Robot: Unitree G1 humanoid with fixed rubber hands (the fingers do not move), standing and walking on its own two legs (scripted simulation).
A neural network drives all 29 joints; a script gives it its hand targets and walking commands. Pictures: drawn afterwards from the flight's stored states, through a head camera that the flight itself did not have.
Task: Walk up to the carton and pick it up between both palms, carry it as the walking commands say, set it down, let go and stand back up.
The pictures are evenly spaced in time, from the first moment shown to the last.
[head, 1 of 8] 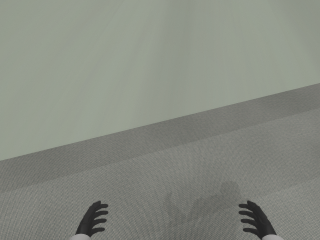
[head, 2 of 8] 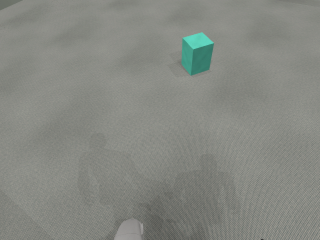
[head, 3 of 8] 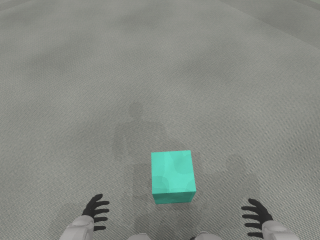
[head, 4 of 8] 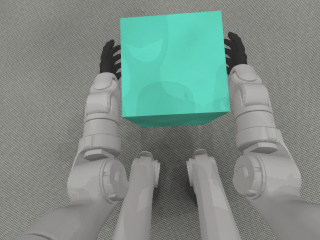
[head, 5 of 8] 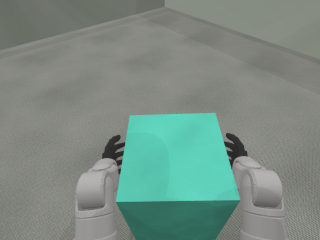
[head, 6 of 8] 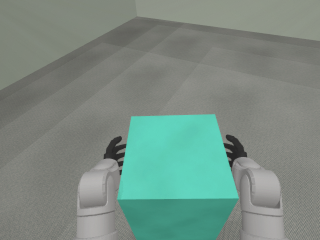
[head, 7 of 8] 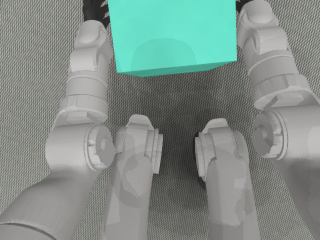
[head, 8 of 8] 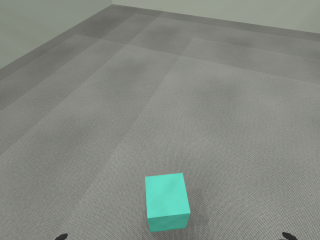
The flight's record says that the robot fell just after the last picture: no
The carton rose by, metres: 0.65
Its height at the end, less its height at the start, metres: +0.00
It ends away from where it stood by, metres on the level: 1.59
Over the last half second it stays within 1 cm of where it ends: yes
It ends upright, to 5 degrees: yes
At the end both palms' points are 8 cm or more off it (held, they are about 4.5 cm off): yes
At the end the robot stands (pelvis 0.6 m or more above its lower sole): yes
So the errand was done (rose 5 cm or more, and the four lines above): yes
